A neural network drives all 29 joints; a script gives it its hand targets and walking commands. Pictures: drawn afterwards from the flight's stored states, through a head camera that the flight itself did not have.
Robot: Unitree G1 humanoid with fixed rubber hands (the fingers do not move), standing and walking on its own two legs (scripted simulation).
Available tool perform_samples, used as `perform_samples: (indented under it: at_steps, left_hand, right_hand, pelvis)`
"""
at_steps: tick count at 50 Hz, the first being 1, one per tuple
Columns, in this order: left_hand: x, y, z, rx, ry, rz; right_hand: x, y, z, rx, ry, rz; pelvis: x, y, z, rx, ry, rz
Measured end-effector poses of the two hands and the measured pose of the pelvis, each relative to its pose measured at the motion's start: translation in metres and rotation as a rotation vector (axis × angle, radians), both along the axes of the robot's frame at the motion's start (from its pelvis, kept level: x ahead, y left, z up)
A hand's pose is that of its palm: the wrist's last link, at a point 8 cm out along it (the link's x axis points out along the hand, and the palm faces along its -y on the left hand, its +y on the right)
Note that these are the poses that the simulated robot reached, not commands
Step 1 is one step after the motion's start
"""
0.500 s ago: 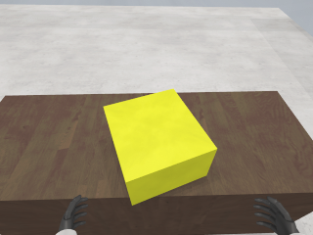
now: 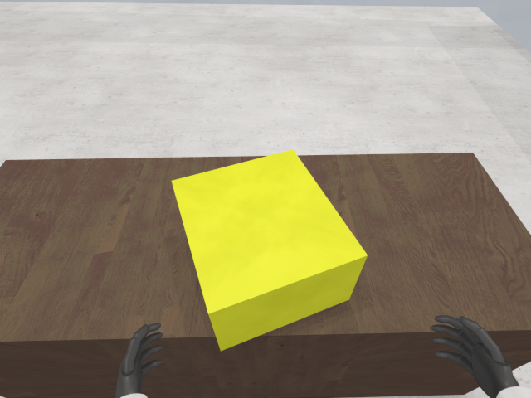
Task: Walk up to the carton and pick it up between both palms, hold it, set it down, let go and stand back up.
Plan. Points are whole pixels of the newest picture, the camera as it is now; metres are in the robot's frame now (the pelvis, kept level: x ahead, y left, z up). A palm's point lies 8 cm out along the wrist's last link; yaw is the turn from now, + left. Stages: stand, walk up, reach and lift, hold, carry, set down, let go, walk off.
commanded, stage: reach and lift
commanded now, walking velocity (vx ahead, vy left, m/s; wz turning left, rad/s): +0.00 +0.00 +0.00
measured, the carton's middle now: (260, 240) +0.45 +0.04 -0.09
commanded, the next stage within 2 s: none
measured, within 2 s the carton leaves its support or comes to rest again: neither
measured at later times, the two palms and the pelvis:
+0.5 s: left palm (136, 354) +0.20 +0.22 -0.04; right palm (475, 346) +0.22 -0.29 -0.03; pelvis +0.02 +0.00 +0.00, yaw +0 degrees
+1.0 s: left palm (139, 324) +0.24 +0.22 -0.02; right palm (451, 281) +0.30 -0.27 +0.01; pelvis +0.01 +0.00 +0.00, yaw +0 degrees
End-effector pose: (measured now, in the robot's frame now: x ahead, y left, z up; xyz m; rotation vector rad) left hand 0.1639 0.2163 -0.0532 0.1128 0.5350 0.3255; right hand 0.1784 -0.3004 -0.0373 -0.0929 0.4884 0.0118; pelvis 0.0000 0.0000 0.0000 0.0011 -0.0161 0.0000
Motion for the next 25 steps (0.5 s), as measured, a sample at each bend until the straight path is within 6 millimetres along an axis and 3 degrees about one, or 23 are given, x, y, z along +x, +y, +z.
perform_samples:
  at_steps: [14,25]
  left_hand:
    - [0.016,-0.002,0.008,-0.026,-0.090,0.041]
    - [0.039,0.001,0.012,-0.042,-0.125,0.051]
  right_hand:
    - [0.015,0.002,-0.001,0.013,-0.028,0.051]
    - [0.037,0.009,0.003,0.007,-0.050,0.065]
  pelvis:
    - [0.009,-0.004,-0.001,0.005,0.059,0.002]
    - [0.021,-0.001,-0.001,0.001,0.086,0.003]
